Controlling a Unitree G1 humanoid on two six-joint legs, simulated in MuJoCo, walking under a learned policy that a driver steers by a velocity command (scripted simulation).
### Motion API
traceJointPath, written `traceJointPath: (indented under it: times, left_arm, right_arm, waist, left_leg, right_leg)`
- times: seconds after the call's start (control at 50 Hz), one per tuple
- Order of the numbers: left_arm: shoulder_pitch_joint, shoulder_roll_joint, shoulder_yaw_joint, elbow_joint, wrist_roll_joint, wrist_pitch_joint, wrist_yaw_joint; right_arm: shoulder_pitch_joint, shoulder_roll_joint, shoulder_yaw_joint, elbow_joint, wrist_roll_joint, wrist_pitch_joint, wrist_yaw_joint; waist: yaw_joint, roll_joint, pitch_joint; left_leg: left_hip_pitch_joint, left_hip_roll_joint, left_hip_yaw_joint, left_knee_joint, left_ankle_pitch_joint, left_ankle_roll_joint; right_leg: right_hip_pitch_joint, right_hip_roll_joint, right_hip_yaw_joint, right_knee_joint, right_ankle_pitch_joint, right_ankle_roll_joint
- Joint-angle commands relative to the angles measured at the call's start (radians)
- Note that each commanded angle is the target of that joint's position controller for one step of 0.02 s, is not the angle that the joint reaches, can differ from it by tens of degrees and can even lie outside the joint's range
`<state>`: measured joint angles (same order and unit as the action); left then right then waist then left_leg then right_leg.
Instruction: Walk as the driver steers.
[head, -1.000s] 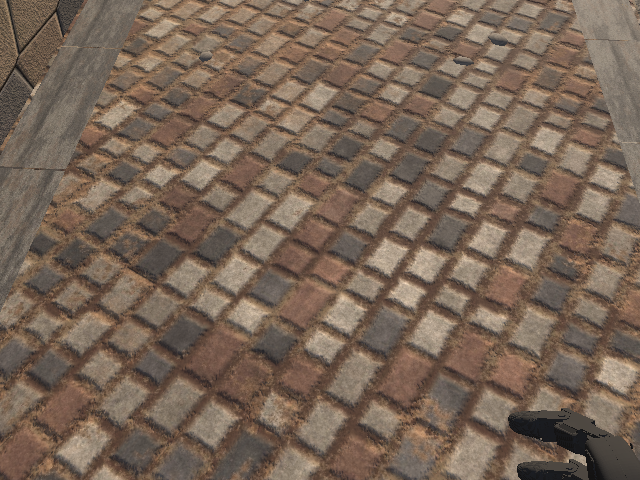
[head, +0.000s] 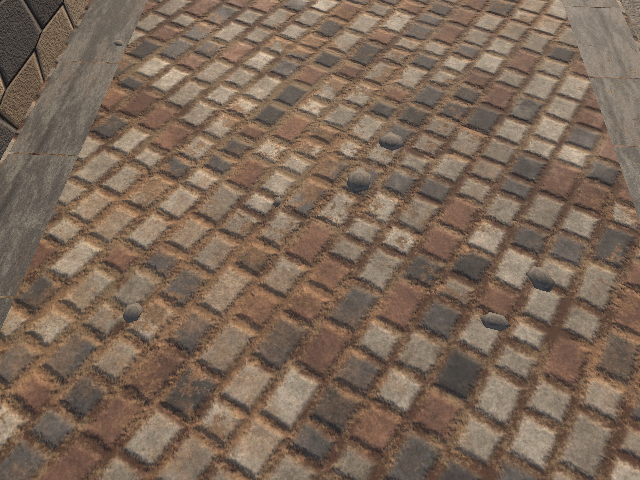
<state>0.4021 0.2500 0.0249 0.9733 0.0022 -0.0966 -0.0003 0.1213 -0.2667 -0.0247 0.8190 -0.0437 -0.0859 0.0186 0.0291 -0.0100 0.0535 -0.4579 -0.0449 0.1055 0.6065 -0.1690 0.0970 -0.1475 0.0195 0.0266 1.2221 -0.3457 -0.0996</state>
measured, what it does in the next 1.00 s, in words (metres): walks ahead: right foot, then left foot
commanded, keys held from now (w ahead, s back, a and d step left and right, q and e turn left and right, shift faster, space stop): w+shift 1.00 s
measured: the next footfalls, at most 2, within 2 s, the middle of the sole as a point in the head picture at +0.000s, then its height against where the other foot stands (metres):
right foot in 0.38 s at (397, 416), level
left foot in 0.84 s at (314, 245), level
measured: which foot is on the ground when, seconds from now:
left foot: down 0.00-0.36, up 0.38-0.82, down 0.84-1.00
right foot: up 0.00-0.36, down 0.38-0.82, up 0.84-1.00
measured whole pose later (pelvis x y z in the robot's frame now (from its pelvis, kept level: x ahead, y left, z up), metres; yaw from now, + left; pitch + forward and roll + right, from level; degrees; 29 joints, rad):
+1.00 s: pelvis +0.98 +0.01 +0.02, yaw +0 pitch +0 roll +1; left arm 0.24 0.27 0.03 0.88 0.02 -0.09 -0.02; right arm 0.33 -0.28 -0.05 0.94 -0.03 -0.09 0.01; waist -0.01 -0.02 0.03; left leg -0.24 -0.07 0.10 0.45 -0.20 0.09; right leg -0.46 -0.05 0.04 1.27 -0.27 -0.10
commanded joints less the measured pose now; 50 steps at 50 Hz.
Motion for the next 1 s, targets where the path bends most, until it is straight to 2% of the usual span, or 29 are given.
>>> traceJointPath:
  times: [0.02, 0.06, 0.12, 0.18, 0.26, 0.3, 0.32, 0.36, 0.38, 0.4, 0.42, 0.44, 0.46, 0.48, 0.52, 0.56, 0.62, 0.66, 0.7, 0.76, 0.78, 0.82, 0.84, 0.86, 0.88, 0.9, 0.92, 0.96, 1.0]
  left_arm:
    - [-0.094, 0.092, 0.011, -0.125, 0.009, -0.022, -0.005]
    - [-0.075, 0.046, 0.0, -0.134, 0.034, 0.012, -0.028]
    - [-0.228, 0.033, -0.013, -0.204, 0.047, 0.032, -0.049]
    - [-0.377, 0.031, -0.031, -0.267, 0.036, 0.021, -0.06]
    - [-0.489, 0.057, -0.033, -0.296, 0.018, 0.016, -0.062]
    - [-0.472, 0.088, -0.021, -0.296, 0.029, 0.012, -0.049]
    - [-0.414, 0.108, -0.011, -0.284, 0.033, 0.012, -0.04]
    - [-0.055, 0.172, 0.025, -0.174, 0.033, 0.015, -0.013]
    - [0.131, 0.24, 0.051, -0.13, 0.047, 0.02, 0.006]
    - [0.128, 0.336, 0.081, -0.127, 0.075, 0.018, 0.005]
    - [0.103, 0.266, 0.08, -0.124, 0.038, 0.024, -0.012]
    - [0.003, 0.22, 0.072, -0.115, 0.035, 0.013, -0.013]
    - [-0.032, 0.161, 0.062, -0.105, 0.036, 0.004, -0.017]
    - [-0.051, 0.122, 0.052, -0.092, 0.039, -0.002, -0.015]
    - [-0.049, 0.058, 0.028, -0.058, 0.029, -0.011, -0.009]
    - [-0.027, 0.078, 0.031, -0.038, 0.009, -0.027, -0.009]
    - [-0.006, 0.096, 0.034, -0.035, 0.004, -0.041, -0.019]
    - [0.014, 0.12, 0.039, -0.035, -0.01, -0.052, -0.022]
    - [0.057, 0.148, 0.043, -0.016, -0.016, -0.058, -0.019]
    - [0.096, 0.189, 0.045, 0.005, 0.0, -0.042, -0.008]
    - [0.102, 0.214, 0.05, 0.01, 0.013, -0.03, 0.0]
    - [0.064, 0.245, 0.058, 0.01, 0.037, 0.004, 0.022]
    - [0.069, 0.178, 0.044, -0.011, 0.044, 0.006, 0.021]
    - [0.214, -0.011, 0.003, -0.054, -0.008, -0.005, -0.01]
    - [0.108, 0.109, 0.024, -0.065, -0.012, -0.021, -0.001]
    - [-0.044, 0.127, 0.028, -0.107, -0.015, -0.026, 0.004]
    - [-0.09, 0.112, 0.021, -0.118, -0.003, -0.029, 0.002]
    - [-0.078, 0.07, 0.011, -0.126, 0.026, -0.002, -0.018]
    - [-0.108, 0.031, 0.001, -0.146, 0.037, 0.026, -0.038]
  right_arm:
    - [0.23, -0.105, -0.049, 0.056, 0.003, -0.014, -0.002]
    - [0.235, -0.039, -0.026, 0.09, 0.014, -0.024, -0.008]
    - [0.274, -0.067, -0.03, 0.116, 0.036, -0.045, -0.007]
    - [0.287, -0.087, -0.034, 0.113, 0.044, -0.057, 0.003]
    - [0.369, -0.136, -0.04, 0.147, 0.056, -0.066, -0.002]
    - [0.395, -0.167, -0.04, 0.159, 0.043, -0.054, -0.008]
    - [0.4, -0.19, -0.044, 0.165, 0.03, -0.042, -0.018]
    - [0.355, -0.225, -0.053, 0.165, 0.006, -0.009, -0.041]
    - [0.351, -0.17, -0.042, 0.146, -0.001, -0.006, -0.042]
    - [0.495, 0.022, 0.0, 0.104, 0.05, -0.017, -0.011]
    - [0.392, -0.098, -0.022, 0.091, 0.056, -0.035, -0.019]
    - [0.243, -0.11, -0.026, 0.045, 0.061, -0.04, -0.025]
    - [0.194, -0.096, -0.018, 0.033, 0.047, -0.043, -0.022]
    - [0.181, -0.074, -0.014, 0.032, 0.034, -0.033, -0.014]
    - [0.2, -0.027, -0.003, 0.021, 0.009, 0.001, 0.009]
    - [0.12, -0.009, 0.006, -0.019, -0.003, 0.02, 0.025]
    - [-0.072, -0.025, 0.019, -0.1, -0.001, 0.016, 0.037]
    - [-0.133, -0.012, 0.031, -0.117, 0.015, 0.009, 0.049]
    - [-0.187, -0.031, 0.031, -0.132, 0.024, 0.007, 0.048]
    - [-0.183, -0.077, 0.014, -0.137, 0.012, 0.003, 0.031]
    - [-0.119, -0.099, 0.003, -0.121, 0.009, 0.004, 0.022]
    - [0.242, -0.159, -0.032, -0.011, 0.008, 0.008, -0.007]
    - [0.426, -0.233, -0.058, 0.028, -0.008, 0.012, -0.025]
    - [0.404, -0.325, -0.084, 0.03, -0.035, 0.009, -0.022]
    - [0.368, -0.256, -0.085, 0.031, 0.002, 0.014, -0.007]
    - [0.271, -0.2, -0.074, 0.038, 0.006, 0.004, -0.006]
    - [0.239, -0.144, -0.063, 0.049, 0.006, -0.006, -0.001]
    - [0.218, -0.064, -0.037, 0.08, 0.007, -0.015, -0.008]
    - [0.24, -0.051, -0.031, 0.105, 0.027, -0.03, -0.01]
  waist:
    - [-0.075, -0.012, -0.097]
    - [-0.004, 0.027, -0.051]
    - [0.002, 0.042, 0.065]
    - [-0.015, 0.026, 0.102]
    - [-0.056, 0.025, 0.12]
    - [-0.044, 0.056, 0.05]
    - [-0.009, 0.093, -0.009]
    - [0.166, 0.122, -0.193]
    - [0.224, 0.084, -0.298]
    - [0.077, -0.268, -0.444]
    - [0.121, -0.154, -0.453]
    - [0.086, -0.094, -0.233]
    - [0.061, 0.011, -0.155]
    - [0.02, 0.033, -0.1]
    - [-0.052, -0.005, -0.054]
    - [-0.067, -0.029, 0.027]
    - [-0.047, -0.011, 0.106]
    - [-0.031, 0.003, 0.096]
    - [-0.014, -0.002, 0.122]
    - [-0.023, -0.037, 0.049]
    - [-0.057, -0.068, -0.017]
    - [-0.232, -0.094, -0.198]
    - [-0.283, -0.038, -0.312]
    - [-0.125, 0.309, -0.444]
    - [-0.167, 0.182, -0.432]
    - [-0.139, 0.107, -0.218]
    - [-0.113, 0.007, -0.145]
    - [-0.025, 0.018, -0.079]
    - [0.007, 0.044, -0.016]
  left_leg:
    - [0.494, 0.301, -0.514, -0.36, -0.119, 0.156]
    - [0.329, 0.25, -0.41, -0.427, -0.132, 0.128]
    - [0.24, 0.214, -0.302, -0.536, -0.068, 0.131]
    - [0.178, 0.147, -0.164, -0.581, 0.128, 0.111]
    - [0.354, 0.187, -0.105, -0.658, 0.433, 0.084]
    - [0.532, 0.206, -0.076, -0.524, 0.835, 0.059]
    - [0.59, 0.222, -0.068, -0.397, 1.025, 0.048]
    - [0.538, 0.223, -0.046, 0.061, 1.07, 0.027]
    - [0.333, 0.181, -0.049, 0.401, 0.788, 0.03]
    - [-0.112, -0.011, -0.093, 0.861, -0.21, -0.013]
    - [-0.238, -0.014, -0.212, 0.933, -0.258, 0.021]
    - [-0.313, 0.058, -0.2, 0.887, -0.138, 0.027]
    - [-0.279, 0.091, -0.195, 0.817, -0.096, 0.028]
    - [-0.23, 0.115, -0.204, 0.766, -0.09, 0.024]
    - [-0.149, 0.147, -0.203, 0.681, -0.101, 0.0]
    - [-0.216, 0.183, -0.174, 0.591, -0.085, -0.027]
    - [-0.228, 0.196, -0.098, 0.305, 0.126, -0.049]
    - [-0.073, 0.159, -0.038, 0.102, 0.299, -0.037]
    - [-0.032, 0.14, -0.019, 0.005, 0.391, -0.015]
    - [-0.006, 0.056, 0.024, -0.071, 0.287, 0.028]
    - [0.062, 0.013, 0.035, -0.059, 0.197, 0.04]
    - [0.412, -0.018, 0.014, -0.066, 0.041, 0.073]
    - [0.66, 0.151, -0.171, -0.012, -0.188, 0.099]
    - [0.953, 0.459, -0.779, -0.174, -0.476, 0.243]
    - [0.924, 0.424, -0.962, -0.335, -0.511, 0.227]
    - [0.755, 0.378, -0.73, -0.335, -0.339, 0.189]
    - [0.6, 0.343, -0.601, -0.345, -0.185, 0.171]
    - [0.375, 0.267, -0.439, -0.394, -0.125, 0.123]
    - [0.286, 0.24, -0.368, -0.468, -0.144, 0.119]
  right_leg:
    - [-0.539, -0.09, 0.07, 0.146, 0.091, -0.023]
    - [-0.462, -0.123, 0.069, 0.063, 0.08, 0.002]
    - [-0.563, -0.167, 0.009, -0.089, 0.154, 0.04]
    - [-0.473, -0.161, -0.056, -0.415, 0.396, 0.048]
    - [-0.357, -0.095, -0.13, -0.649, 0.573, 0.002]
    - [-0.322, -0.024, -0.17, -0.679, 0.469, -0.026]
    - [-0.26, 0.016, -0.174, -0.671, 0.376, -0.039]
    - [0.087, 0.047, -0.145, -0.687, 0.232, -0.073]
    - [0.336, -0.102, 0.014, -0.629, 0.03, -0.098]
    - [0.654, -0.428, 0.607, -0.751, -0.253, -0.252]
    - [0.631, -0.4, 0.82, -0.928, -0.283, -0.234]
    - [0.467, -0.356, 0.599, -0.937, -0.129, -0.196]
    - [0.313, -0.323, 0.475, -0.951, 0.014, -0.178]
    - [0.187, -0.279, 0.378, -0.971, 0.068, -0.15]
    - [0.016, -0.23, 0.274, -1.039, 0.05, -0.123]
    - [-0.051, -0.213, 0.211, -1.115, 0.058, -0.128]
    - [-0.111, -0.145, 0.069, -1.19, 0.233, -0.118]
    - [-0.143, -0.12, -0.002, -1.243, 0.354, -0.099]
    - [-0.049, -0.165, -0.014, -1.288, 0.51, -0.094]
    - [0.223, -0.193, -0.061, -1.146, 0.974, -0.058]
    - [0.283, -0.204, -0.072, -1.017, 1.169, -0.044]
    - [0.219, -0.197, -0.098, -0.544, 1.212, -0.023]
    - [0.008, -0.15, -0.092, -0.187, 0.914, -0.027]
    - [-0.429, 0.046, -0.027, 0.239, -0.095, 0.017]
    - [-0.559, 0.031, 0.08, 0.306, -0.083, -0.019]
    - [-0.622, -0.04, 0.063, 0.257, 0.044, -0.025]
    - [-0.579, -0.072, 0.06, 0.186, 0.087, -0.025]
    - [-0.466, -0.112, 0.071, 0.091, 0.096, -0.008]
    - [-0.478, -0.144, 0.056, 0.011, 0.084, 0.019]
